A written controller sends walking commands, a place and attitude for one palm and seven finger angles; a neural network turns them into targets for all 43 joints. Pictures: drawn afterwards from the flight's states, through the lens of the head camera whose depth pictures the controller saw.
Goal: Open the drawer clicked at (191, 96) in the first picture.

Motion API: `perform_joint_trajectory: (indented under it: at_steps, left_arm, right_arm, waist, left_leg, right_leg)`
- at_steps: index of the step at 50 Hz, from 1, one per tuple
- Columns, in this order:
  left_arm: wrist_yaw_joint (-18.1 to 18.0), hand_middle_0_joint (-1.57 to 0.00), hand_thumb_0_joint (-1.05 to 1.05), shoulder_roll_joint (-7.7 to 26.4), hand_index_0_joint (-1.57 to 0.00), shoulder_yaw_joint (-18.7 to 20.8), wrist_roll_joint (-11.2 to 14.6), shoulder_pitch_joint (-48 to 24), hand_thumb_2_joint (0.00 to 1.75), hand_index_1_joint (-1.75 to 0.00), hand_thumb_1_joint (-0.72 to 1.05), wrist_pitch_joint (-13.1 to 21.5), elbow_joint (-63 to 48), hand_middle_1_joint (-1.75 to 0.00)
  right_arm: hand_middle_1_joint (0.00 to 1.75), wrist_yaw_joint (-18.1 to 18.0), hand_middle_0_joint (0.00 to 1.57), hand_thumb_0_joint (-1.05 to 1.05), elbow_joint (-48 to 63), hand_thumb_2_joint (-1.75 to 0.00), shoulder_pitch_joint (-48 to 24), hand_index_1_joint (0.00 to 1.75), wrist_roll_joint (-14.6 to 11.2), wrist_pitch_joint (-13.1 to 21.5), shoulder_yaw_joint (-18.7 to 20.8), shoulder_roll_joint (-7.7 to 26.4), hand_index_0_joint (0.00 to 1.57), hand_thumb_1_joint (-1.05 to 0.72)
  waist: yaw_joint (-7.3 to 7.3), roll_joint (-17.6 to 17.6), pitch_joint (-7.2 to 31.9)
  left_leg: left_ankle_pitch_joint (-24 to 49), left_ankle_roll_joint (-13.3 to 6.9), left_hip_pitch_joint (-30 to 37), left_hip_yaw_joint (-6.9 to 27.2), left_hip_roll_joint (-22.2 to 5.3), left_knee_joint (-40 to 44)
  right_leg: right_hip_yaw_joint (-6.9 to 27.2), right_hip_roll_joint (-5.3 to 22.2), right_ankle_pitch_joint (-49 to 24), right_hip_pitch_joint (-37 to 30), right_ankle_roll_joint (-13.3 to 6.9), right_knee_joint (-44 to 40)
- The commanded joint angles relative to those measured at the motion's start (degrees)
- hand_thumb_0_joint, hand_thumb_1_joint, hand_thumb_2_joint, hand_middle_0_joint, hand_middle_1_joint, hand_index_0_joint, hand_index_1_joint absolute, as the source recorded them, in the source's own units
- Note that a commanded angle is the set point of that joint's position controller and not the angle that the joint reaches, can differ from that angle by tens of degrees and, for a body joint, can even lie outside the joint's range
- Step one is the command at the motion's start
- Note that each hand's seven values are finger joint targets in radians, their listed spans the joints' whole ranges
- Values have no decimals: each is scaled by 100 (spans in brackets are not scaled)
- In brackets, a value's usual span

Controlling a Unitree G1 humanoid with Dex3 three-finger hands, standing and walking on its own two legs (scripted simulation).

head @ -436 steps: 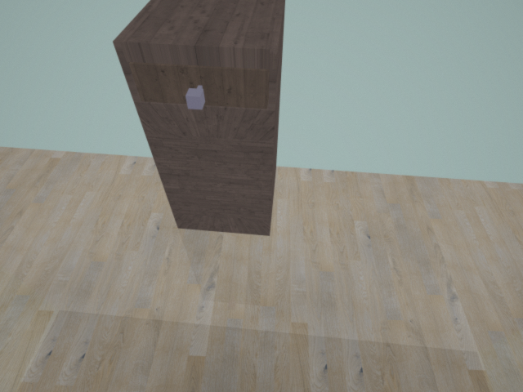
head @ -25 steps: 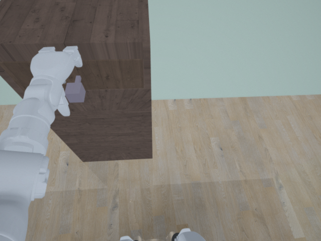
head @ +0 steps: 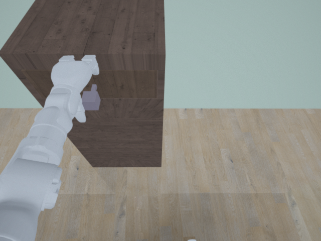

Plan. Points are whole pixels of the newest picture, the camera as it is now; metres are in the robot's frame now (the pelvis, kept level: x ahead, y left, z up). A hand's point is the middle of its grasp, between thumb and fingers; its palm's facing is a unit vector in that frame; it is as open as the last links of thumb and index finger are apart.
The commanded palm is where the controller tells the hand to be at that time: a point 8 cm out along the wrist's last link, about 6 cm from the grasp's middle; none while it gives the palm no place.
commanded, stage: move the hooked fingers above the handle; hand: left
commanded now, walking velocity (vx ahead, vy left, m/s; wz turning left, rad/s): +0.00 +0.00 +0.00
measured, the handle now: (92, 95) +0.53 +0.19 +0.01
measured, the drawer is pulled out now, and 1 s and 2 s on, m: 0.00 0.00 0.00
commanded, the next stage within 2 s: lower the fingers behind the handle in 0.22 s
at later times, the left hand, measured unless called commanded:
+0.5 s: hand (81, 94) +0.49 +0.19 +0.06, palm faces -0.09 -0.02 -1.00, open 13.8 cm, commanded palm +0.47 +0.20 +0.12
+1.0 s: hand (84, 102) +0.48 +0.20 +0.03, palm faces -0.08 -0.02 -1.00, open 13.8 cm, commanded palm +0.47 +0.21 +0.08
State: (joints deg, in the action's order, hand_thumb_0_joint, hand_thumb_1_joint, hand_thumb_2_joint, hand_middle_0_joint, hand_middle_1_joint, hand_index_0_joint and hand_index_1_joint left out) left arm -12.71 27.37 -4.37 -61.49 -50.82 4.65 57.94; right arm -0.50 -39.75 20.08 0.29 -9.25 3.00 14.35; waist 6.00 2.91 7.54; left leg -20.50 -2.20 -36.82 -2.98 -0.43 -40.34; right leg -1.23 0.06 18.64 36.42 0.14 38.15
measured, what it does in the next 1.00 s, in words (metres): stands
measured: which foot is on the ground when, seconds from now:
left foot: down 0.00-1.00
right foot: down 0.00-1.00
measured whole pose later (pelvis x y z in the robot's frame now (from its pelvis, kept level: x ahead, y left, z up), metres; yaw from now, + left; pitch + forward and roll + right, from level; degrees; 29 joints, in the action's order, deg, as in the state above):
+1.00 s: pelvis +0.00 -0.01 -0.01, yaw +0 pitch +19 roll -1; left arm -14.6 28.9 -1.9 -62.9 -47.7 7.5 60.5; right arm -1.6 -39.6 19.6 0.7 -8.3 3.3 14.2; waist 6.8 2.4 7.6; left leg -21.3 -1.3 -40.3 -2.5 -1.3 -42.9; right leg -1.6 -0.8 19.8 40.1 -0.9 41.3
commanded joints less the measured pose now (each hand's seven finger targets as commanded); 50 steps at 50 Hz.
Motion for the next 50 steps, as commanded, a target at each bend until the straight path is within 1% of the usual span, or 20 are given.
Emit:
perform_joint_trajectory:
  at_steps: [1,5,7,8,10,12,13,18,20,23,24,26,28,31,33,38,44,46,49,50]
  left_arm:
    - [-87,-30,0,1231,-30,231,60,-2641,30,-120,-50,-210,-885,-120]
    - [55,-30,0,1321,-30,291,101,-2564,30,-120,-50,-85,-963,-120]
    - [92,-30,0,1221,-30,202,116,-2563,30,-120,-50,10,-1050,-120]
    - [83,-30,0,1458,-30,415,109,-2562,30,-120,-50,88,-1179,-120]
    - [79,-30,0,1375,-30,356,160,-2605,30,-120,-50,213,-1381,-120]
    - [8,-30,0,1747,-30,631,95,-2503,30,-120,-50,232,-1287,-120]
    - [-27,-30,0,1553,-30,499,100,-2523,30,-120,-50,240,-1365,-120]
    - [-128,-30,0,1664,-30,597,89,-2327,30,-120,-50,109,-1122,-120]
    - [-67,-30,0,1440,-30,431,147,-2266,30,-120,-50,120,-1123,-120]
    - [0,-30,0,1515,-30,425,124,-2255,30,-120,-50,146,-1066,-120]
    - [25,-30,0,1525,-30,463,148,-2282,30,-120,-50,234,-1173,-120]
    - [17,-30,0,1751,-30,643,115,-2125,30,-120,-50,366,-1282,-120]
    - [-32,-30,0,1583,-30,559,112,-2148,30,-120,-50,466,-1355,-120]
    - [-201,-30,0,1867,-30,855,80,-2002,30,-120,-50,532,-1335,-120]
    - [-331,-30,0,1595,-30,675,55,-2020,30,-120,-50,478,-1319,-120]
    - [-538,-30,0,1678,-30,696,-56,-2254,30,-120,-50,246,-1104,-120]
    - [-447,-30,0,1518,-30,547,-59,-2372,30,-120,-50,226,-940,-120]
    - [-440,-30,0,1661,-30,719,-73,-2052,30,-120,-50,271,-837,-120]
    - [-459,-30,0,1549,-30,606,-88,-2197,30,-120,-50,301,-673,-120]
    - [-481,-30,0,1572,-30,605,-87,-2216,30,-120,-50,304,-668,-120]
  right_arm:
    - [30,-106,20,0,375,-90,649,30,-8,52,332,965,20,-90]
    - [30,-163,20,0,420,-90,612,30,-15,67,317,949,20,-90]
    - [30,-180,20,0,449,-90,577,30,-14,79,304,918,20,-90]
    - [30,-191,20,0,448,-90,592,30,-9,89,313,926,20,-90]
    - [30,-194,20,0,496,-90,565,30,11,92,318,894,20,-90]
    - [30,-209,20,0,474,-90,547,30,4,79,294,919,20,-90]
    - [30,-199,20,0,484,-90,537,30,3,85,315,890,20,-90]
    - [30,-190,20,0,406,-90,570,30,2,81,342,922,20,-90]
    - [30,-184,20,0,395,-90,588,30,0,87,361,927,20,-90]
    - [30,-206,20,0,380,-90,584,30,-12,74,349,954,20,-90]
    - [30,-220,20,0,366,-90,586,30,-1,77,365,955,20,-90]
    - [30,-240,20,0,380,-90,596,30,9,71,370,946,20,-90]
    - [30,-216,20,0,364,-90,598,30,29,86,396,923,20,-90]
    - [30,-208,20,0,335,-90,635,30,48,91,406,939,20,-90]
    - [30,-176,20,0,329,-90,615,30,62,102,414,918,20,-90]
    - [30,-157,20,0,280,-90,665,30,55,139,420,954,20,-90]
    - [30,-189,20,0,276,-90,716,30,62,170,401,938,20,-90]
    - [30,-191,20,0,296,-90,729,30,74,173,401,937,20,-90]
    - [30,-201,20,0,279,-90,758,30,61,196,382,940,20,-90]
    - [30,-199,20,0,285,-90,788,30,67,210,375,951,20,-90]
  waist:
    - [95,-67,2084]
    - [98,-236,2108]
    - [84,-98,1999]
    - [31,-128,2130]
    - [33,-4,2321]
    - [-15,-43,2167]
    - [-4,-11,2229]
    - [6,-88,2239]
    - [31,-153,2300]
    - [70,-229,2105]
    - [82,-295,2235]
    - [-16,-51,2391]
    - [14,90,2276]
    - [-65,-9,2405]
    - [-10,28,2372]
    - [65,-28,2418]
    - [162,-28,2364]
    - [51,53,2471]
    - [179,-160,2181]
    - [173,-43,2170]
  left_leg:
    - [2734,10,1853,299,23,327]
    - [2581,-44,1752,220,76,341]
    - [2508,-49,1708,187,104,359]
    - [2599,-46,1745,203,89,341]
    - [2772,-51,1817,178,126,296]
    - [2700,-41,1609,172,134,295]
    - [2712,-39,1638,164,141,288]
    - [2698,-44,1519,98,155,255]
    - [2698,-54,1499,75,169,260]
    - [2458,-67,1317,56,188,286]
    - [2552,-81,1384,63,182,258]
    - [2690,-72,1428,69,198,223]
    - [2703,-54,1472,81,181,176]
    - [2715,-55,1325,93,190,119]
    - [2722,-45,1348,88,179,79]
    - [2476,-55,1194,77,183,6]
    - [2434,-72,1189,113,174,-61]
    - [2462,-64,1211,119,175,-99]
    - [2244,-71,1007,158,154,-137]
    - [2172,-65,982,156,155,-136]
  right_leg:
    - [-97,-303,-1799,-794,-214,-348]
    - [-29,-268,-1987,-1057,-200,-401]
    - [-9,-257,-1991,-1059,-209,-420]
    - [-8,-254,-2052,-1133,-213,-375]
    - [38,-248,-2248,-1247,-203,-362]
    - [36,-249,-2267,-1273,-208,-313]
    - [24,-251,-2266,-1260,-207,-305]
    - [51,-240,-2446,-1373,-189,-310]
    - [72,-223,-2582,-1477,-173,-340]
    - [98,-210,-2533,-1477,-156,-377]
    - [117,-203,-2630,-1548,-160,-372]
    - [134,-209,-2729,-1566,-177,-290]
    - [114,-224,-2578,-1333,-183,-271]
    - [113,-230,-2621,-1388,-188,-176]
    - [84,-241,-2556,-1226,-188,-153]
    - [99,-256,-2357,-1110,-176,-123]
    - [94,-275,-2263,-946,-179,-99]
    - [91,-290,-2231,-940,-190,-49]
    - [58,-298,-1986,-679,-187,-35]
    - [59,-296,-1929,-627,-182,-17]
